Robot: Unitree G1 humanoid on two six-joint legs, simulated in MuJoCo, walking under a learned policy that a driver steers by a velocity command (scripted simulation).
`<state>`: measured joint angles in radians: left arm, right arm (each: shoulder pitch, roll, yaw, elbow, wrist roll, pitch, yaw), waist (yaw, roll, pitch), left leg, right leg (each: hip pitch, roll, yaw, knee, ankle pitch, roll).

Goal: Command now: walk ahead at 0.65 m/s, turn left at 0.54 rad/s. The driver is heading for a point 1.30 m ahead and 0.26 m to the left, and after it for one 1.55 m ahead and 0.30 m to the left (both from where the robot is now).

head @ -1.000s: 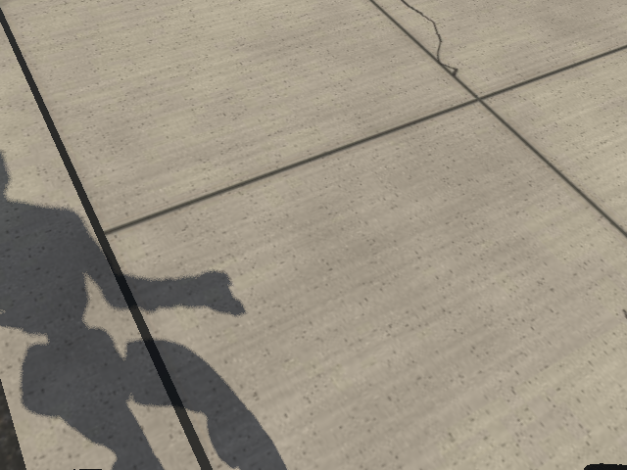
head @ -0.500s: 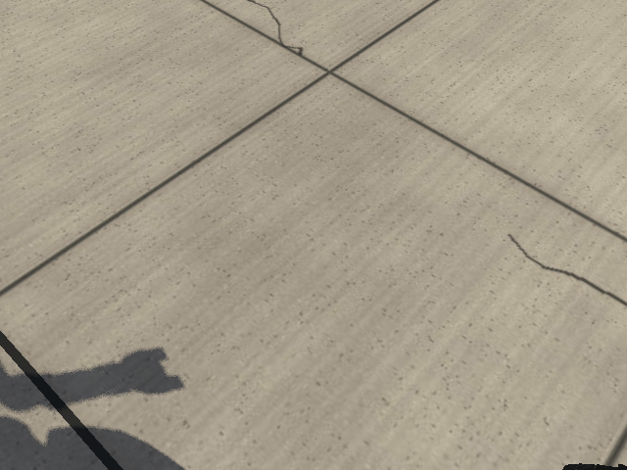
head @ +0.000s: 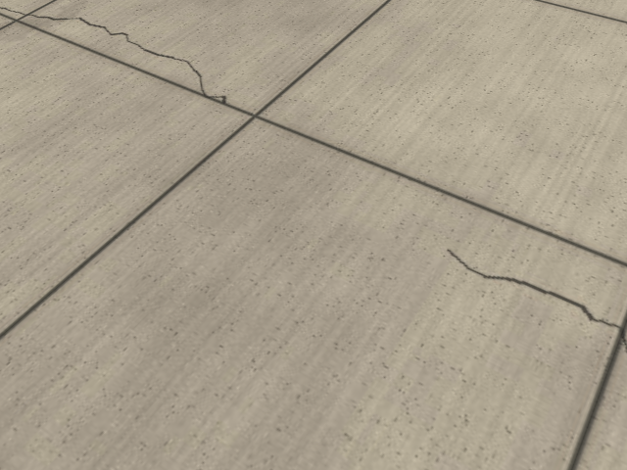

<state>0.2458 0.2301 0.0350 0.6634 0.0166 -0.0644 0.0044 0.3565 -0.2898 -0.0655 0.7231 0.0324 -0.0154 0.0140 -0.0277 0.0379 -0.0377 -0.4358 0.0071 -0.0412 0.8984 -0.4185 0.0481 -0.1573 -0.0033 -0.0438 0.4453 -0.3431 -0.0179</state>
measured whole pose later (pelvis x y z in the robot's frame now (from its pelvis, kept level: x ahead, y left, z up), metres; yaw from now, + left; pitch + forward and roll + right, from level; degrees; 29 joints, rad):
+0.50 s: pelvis +0.30 +0.11 -0.03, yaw +25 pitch +0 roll +1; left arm 0.28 0.23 0.01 0.73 0.04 -0.09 0.00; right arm 0.27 -0.33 -0.08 0.74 -0.03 0.00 0.03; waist 0.01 0.00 0.06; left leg -0.38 -0.17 0.09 0.66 -0.29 0.17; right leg -0.34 -0.09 0.04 1.40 -0.29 -0.01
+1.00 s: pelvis +0.75 +0.26 -0.01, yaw +10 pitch -1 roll -2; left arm 0.46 0.32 0.06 0.91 0.02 -0.02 -0.01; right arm 0.14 -0.22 0.04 0.69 -0.07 -0.10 0.00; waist 0.06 -0.01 0.04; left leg -0.50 0.02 -0.11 1.41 -0.32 0.00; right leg -0.28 0.23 -0.01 0.52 -0.22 -0.20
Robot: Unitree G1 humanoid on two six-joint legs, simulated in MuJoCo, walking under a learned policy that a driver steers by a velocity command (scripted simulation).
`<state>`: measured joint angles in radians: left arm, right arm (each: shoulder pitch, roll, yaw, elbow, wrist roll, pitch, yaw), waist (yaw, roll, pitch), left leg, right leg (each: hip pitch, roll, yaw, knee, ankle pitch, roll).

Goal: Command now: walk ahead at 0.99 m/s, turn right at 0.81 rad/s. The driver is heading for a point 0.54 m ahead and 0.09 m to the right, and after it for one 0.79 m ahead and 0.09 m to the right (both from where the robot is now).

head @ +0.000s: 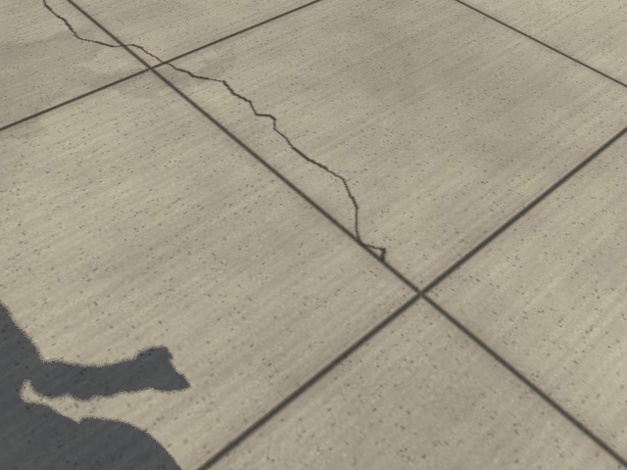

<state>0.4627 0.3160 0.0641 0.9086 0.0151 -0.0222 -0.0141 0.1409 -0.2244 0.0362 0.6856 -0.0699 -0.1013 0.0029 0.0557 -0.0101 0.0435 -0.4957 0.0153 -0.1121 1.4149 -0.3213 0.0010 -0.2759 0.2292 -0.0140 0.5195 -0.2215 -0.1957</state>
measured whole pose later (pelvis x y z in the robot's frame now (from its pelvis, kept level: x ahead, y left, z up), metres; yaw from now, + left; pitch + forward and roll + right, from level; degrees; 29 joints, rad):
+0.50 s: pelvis +0.47 +0.04 +0.01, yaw -27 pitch +2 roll +3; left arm 0.11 0.38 0.07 0.68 0.04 0.00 -0.06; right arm 0.43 -0.34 -0.06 0.83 -0.03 -0.10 -0.01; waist -0.05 -0.06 0.00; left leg -0.08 0.02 0.17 0.38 -0.32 -0.03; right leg -0.71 -0.04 -0.02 1.26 -0.21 -0.10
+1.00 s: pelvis +0.79 -0.13 +0.02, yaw -42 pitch +1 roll -1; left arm 0.23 0.26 0.03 0.80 -0.01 -0.06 0.00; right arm 0.12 -0.29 -0.04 0.70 0.00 -0.08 -0.04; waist 0.04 0.03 0.07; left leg -0.68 0.11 -0.07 0.83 -0.10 -0.07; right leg -0.19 0.14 0.01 0.37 -0.20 -0.12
